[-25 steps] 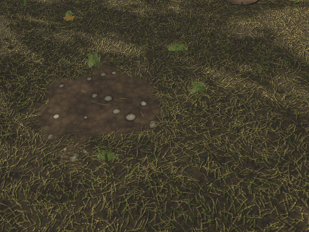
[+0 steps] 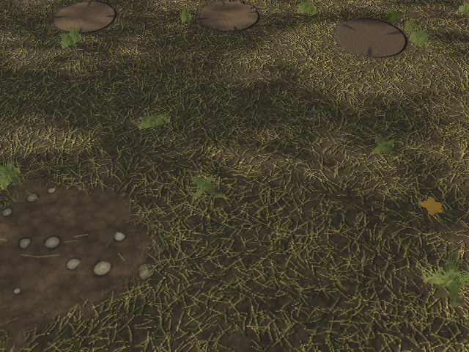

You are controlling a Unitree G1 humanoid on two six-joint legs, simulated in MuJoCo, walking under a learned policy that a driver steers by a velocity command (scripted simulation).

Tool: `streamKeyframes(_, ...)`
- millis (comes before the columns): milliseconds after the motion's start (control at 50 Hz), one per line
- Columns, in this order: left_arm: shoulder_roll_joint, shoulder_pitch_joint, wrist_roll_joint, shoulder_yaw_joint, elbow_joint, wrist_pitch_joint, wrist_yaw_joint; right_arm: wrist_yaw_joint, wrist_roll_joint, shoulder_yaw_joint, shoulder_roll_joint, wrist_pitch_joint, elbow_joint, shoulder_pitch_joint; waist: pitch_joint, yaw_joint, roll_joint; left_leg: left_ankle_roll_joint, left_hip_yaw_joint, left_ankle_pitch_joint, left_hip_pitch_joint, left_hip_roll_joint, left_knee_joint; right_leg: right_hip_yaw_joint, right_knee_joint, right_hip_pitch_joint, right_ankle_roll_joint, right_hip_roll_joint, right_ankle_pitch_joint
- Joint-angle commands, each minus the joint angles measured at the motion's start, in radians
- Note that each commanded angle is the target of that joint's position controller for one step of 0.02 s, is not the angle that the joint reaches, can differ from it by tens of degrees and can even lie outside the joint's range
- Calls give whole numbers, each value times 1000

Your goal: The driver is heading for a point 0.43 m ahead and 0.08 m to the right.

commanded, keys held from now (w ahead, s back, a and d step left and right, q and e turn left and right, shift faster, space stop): w+e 0.34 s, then no key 0.66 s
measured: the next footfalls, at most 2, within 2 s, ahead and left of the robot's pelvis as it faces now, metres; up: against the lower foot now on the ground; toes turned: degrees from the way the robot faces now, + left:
right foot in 0.20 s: +0.27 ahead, -0.15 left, +0.00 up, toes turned -10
left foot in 0.66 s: +0.54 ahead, -0.02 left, +0.00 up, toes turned -19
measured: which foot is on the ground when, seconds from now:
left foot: down 0.00-0.22, up 0.24-0.64, down 0.66-1.00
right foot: up 0.00-0.18, down 0.20-0.68, up 0.70-0.90, down 0.92-1.00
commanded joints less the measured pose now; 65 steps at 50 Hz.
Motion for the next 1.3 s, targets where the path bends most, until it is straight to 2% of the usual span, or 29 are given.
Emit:
streamKeyframes(20,5,-67,3,-10,-82,-10,-22,-12,8,-36,-158,-13,-67,-74,55,11,85,144,-65,282,-53,282,-129,-28,-139,32,-14,-12,108)
streamKeyframes(100,23,-157,2,-7,-139,-6,-43,-14,31,-50,-191,12,-33,-26,80,-9,86,117,-20,343,82,320,-73,-73,-242,8,-61,5,19)
streamKeyframes(140,48,-141,5,6,-155,-2,-48,-17,38,-58,-219,27,-30,-32,43,20,112,95,11,615,125,323,33,-128,-259,87,-98,56,-82)
streamKeyframes(180,109,45,2,44,-120,6,-42,-22,48,-60,-236,44,-36,-54,-74,135,121,59,55,871,93,288,322,-185,-303,354,-152,149,-120)
streamKeyframes(200,177,218,0,81,-73,13,-27,-26,40,-48,-209,42,-43,-42,-165,214,81,17,68,746,-74,246,577,-131,-338,643,-192,161,-74)
streamKeyframes(220,304,252,-9,107,-65,15,-9,-20,-5,-7,-82,27,-97,29,-230,142,-187,-55,53,-37,-520,96,963,358,-389,983,-344,-98,-157)
streamKeyframes(240,281,255,-2,89,-111,-5,-17,-10,7,8,-86,-12,-114,1,-410,151,-152,-61,-209,-396,-685,-19,1137,797,-572,1103,-458,-231,-309)
streamKeyframes(260,203,233,6,65,-101,-21,-25,1,50,-13,-163,-33,-142,-119,-305,186,-51,-40,-270,-311,-785,38,1153,678,-618,1048,-390,-210,-289)
streamKeyframes(280,175,192,5,57,-97,-30,-24,1,53,-7,-154,-46,-154,-151,-191,155,-27,-21,-258,-222,-789,78,1081,539,-614,911,-354,-170,-220)
streamKeyframes(300,144,121,4,47,-105,-32,-21,-8,28,-8,-148,-49,-139,-147,-125,108,31,-22,-257,-156,-733,118,993,431,-612,768,-319,-125,-121)
streamKeyframes(320,111,71,12,36,-121,-32,-17,-13,11,-16,-158,-42,-131,-132,-95,70,16,-27,-261,-109,-656,143,927,356,-628,659,-302,-91,-24)
streamKeyframes(380,110,32,25,33,-131,-38,-3,-12,-1,-15,-134,-6,-116,-96,-76,29,2,-71,-231,-55,-559,141,844,240,-651,515,-308,-62,313)
streamKeyframes(460,122,65,19,33,-89,-26,24,-13,-5,9,-76,8,-130,-182,-67,55,-17,-102,-192,153,-500,95,576,70,-612,452,-243,16,519)
streamKeyframes(560,113,115,19,25,-43,-7,35,14,7,11,-89,-3,-142,-277,-81,111,-42,-74,-211,342,-425,53,339,118,-568,526,-209,-22,361)
streamKeyframes(640,87,75,17,15,-23,-3,35,21,-14,-7,-124,-17,-119,-199,-85,50,-37,1,-208,325,-325,41,187,175,-403,592,-171,-28,345)
streamKeyframes(660,67,96,27,9,-25,-6,34,14,-26,-13,-156,-23,-113,-167,-124,48,14,29,-249,635,-195,95,171,150,-313,558,-128,39,289)
streamKeyframes(680,35,200,43,-2,-23,-14,31,9,-44,-15,-198,-24,-126,-151,-228,96,151,127,-384,974,46,244,250,129,-160,421,-76,119,1)
streamKeyframes(700,22,276,32,-13,9,-9,32,7,-38,1,-124,-6,-110,-109,-335,73,278,270,-548,1003,170,379,239,90,21,316,-12,170,-475)
streamKeyframes(720,84,228,25,-2,5,9,31,13,-8,20,-65,7,-95,-90,-317,51,240,288,-625,787,127,395,188,95,105,268,20,149,-657)
streamKeyframes(760,95,134,15,10,-3,57,41,19,5,26,-75,30,-92,-164,-192,58,146,224,-599,319,-20,340,104,79,141,220,53,101,-593)
streamKeyframes(800,70,118,17,9,2,87,48,15,-6,23,-96,49,-104,-266,-101,89,183,163,-512,43,-198,270,26,47,-9,294,61,68,-511)
streamKeyframes(840,32,140,23,-1,34,85,50,8,-13,19,-101,65,-99,-294,-89,93,216,136,-412,-8,-285,204,9,-3,-167,421,53,85,-412)
streamKeyframes(900,18,174,34,1,80,72,43,-6,6,23,-88,72,-74,-273,-122,106,182,108,-349,-134,-313,173,34,-49,-385,567,16,105,-156)
streamKeyframes(940,50,117,55,0,53,67,45,-4,-1,35,-61,68,-51,-241,-75,80,119,30,-320,-271,-354,133,62,36,-464,561,-30,28,-147)
streamKeyframes(960,98,103,43,13,70,64,47,-3,-3,28,-71,68,-56,-233,-28,40,15,0,-254,-233,-301,76,83,43,-459,426,-60,36,-324)
streamKeyframes(1000,39,73,45,-1,76,41,46,-8,-5,30,-62,65,-48,-256,-12,45,-10,-5,-235,-101,-192,66,163,46,-512,329,-48,42,-381)
streamKeyframes(1020,38,63,45,-2,80,30,46,-13,-1,31,-54,67,-36,-245,-12,40,-17,4,-235,-51,-175,69,180,43,-515,330,-35,45,-332)
streamKeyframes(1100,38,100,33,-4,112,4,44,-16,3,28,-53,69,5,-218,-37,48,6,14,-220,139,-152,61,222,32,-481,389,-22,52,-164)
streamKeyframes(1300,24,117,28,-13,180,11,46,-26,13,20,-67,92,98,-223,-39,59,47,4,-218,270,-114,61,240,7,-473,448,-27,68,-22)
